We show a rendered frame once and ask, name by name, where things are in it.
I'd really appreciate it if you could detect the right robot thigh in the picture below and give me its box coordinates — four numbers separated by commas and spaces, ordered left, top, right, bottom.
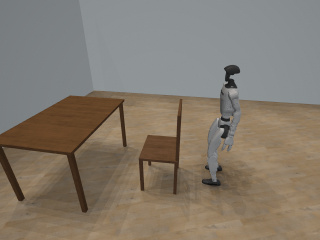
207, 118, 219, 145

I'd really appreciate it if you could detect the left robot foot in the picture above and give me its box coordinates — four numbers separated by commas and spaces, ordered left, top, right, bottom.
202, 178, 221, 186

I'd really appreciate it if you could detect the chair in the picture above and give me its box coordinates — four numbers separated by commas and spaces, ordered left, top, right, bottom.
138, 99, 182, 195

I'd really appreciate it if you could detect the robot left upper arm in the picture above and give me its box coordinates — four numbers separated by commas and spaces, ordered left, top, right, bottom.
228, 89, 241, 117

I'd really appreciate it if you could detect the table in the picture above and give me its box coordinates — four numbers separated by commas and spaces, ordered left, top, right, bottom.
0, 95, 127, 213

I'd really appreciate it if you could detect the robot left forearm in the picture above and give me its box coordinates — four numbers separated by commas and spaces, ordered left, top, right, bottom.
227, 112, 241, 138

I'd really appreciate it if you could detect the robot left hand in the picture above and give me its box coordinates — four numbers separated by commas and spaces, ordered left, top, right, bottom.
221, 136, 234, 152

